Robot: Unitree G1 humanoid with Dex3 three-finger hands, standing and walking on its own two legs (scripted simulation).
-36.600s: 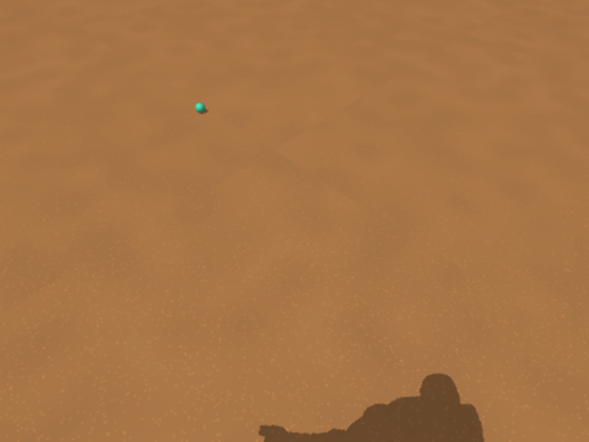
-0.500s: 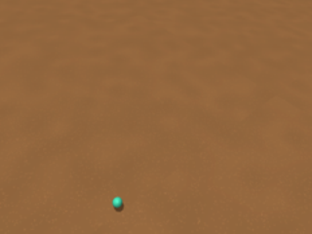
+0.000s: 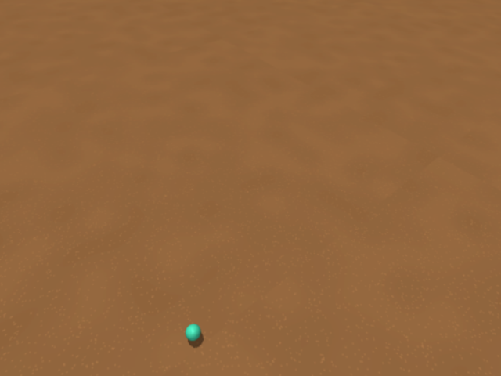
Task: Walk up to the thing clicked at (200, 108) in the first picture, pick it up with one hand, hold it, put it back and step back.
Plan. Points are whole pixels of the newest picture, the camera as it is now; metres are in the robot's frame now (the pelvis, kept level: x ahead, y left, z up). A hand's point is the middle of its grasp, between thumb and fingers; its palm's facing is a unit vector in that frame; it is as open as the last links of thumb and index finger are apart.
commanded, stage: stand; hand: left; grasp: from above
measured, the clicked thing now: (193, 332) +0.44 +0.21 -0.75
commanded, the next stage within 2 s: step back in 1.66 s
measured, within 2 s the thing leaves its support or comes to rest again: neither
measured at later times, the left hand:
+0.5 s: hand out of the picture +0.06 +0.23 -0.16, palm faces +0.00 -0.95 -0.32, open 7.4 cm
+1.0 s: hand out of the picture +0.08 +0.22 -0.16, palm faces -0.02 -0.95 -0.32, open 7.4 cm
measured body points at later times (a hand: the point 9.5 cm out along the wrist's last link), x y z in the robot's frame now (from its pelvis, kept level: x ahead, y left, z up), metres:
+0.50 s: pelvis +0.00 -0.01 +0.00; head +0.00 -0.01 +0.45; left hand +0.06 +0.28 -0.14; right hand +0.06 -0.30 -0.14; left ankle +0.03 +0.11 -0.74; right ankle +0.01 -0.14 -0.74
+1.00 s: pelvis +0.02 -0.01 +0.00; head +0.03 -0.02 +0.45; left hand +0.08 +0.27 -0.14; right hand +0.07 -0.30 -0.14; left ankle +0.03 +0.11 -0.74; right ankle +0.01 -0.14 -0.74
